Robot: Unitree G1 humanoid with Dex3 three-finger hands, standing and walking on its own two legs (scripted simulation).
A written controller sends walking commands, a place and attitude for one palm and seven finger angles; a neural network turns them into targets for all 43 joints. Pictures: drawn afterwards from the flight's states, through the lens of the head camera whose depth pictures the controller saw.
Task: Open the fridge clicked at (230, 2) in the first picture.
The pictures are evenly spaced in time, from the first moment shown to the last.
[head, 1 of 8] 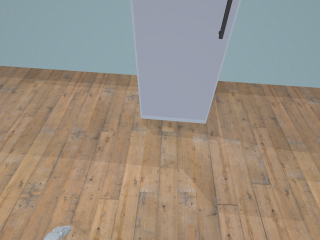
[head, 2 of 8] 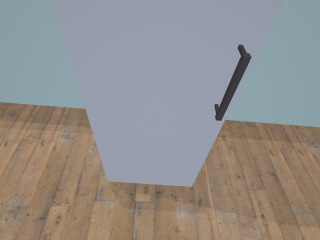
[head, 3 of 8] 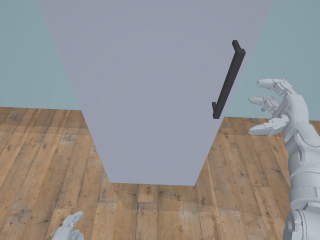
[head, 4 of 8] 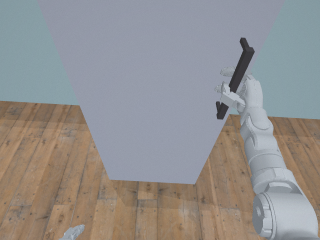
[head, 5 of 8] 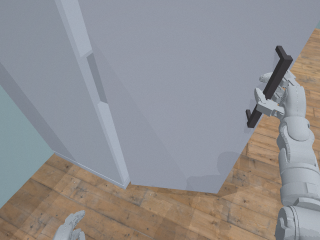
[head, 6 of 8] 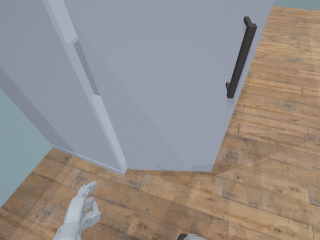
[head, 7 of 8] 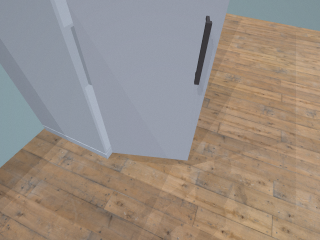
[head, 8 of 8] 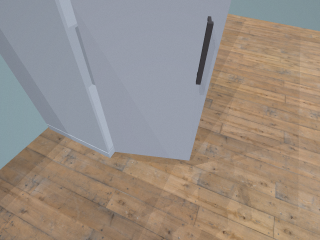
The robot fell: no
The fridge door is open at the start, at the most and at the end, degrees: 0 77 71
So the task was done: yes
